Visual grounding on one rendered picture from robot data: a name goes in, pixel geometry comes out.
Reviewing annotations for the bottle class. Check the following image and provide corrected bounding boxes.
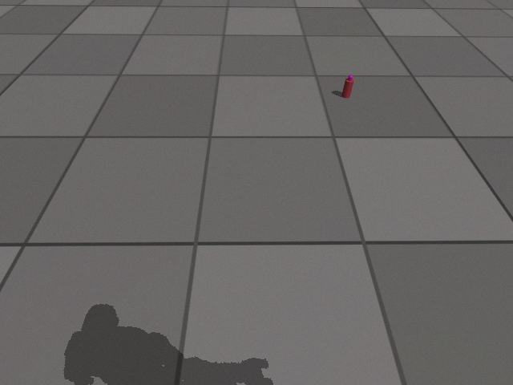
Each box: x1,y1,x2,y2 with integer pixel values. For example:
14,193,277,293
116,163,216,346
341,75,354,99

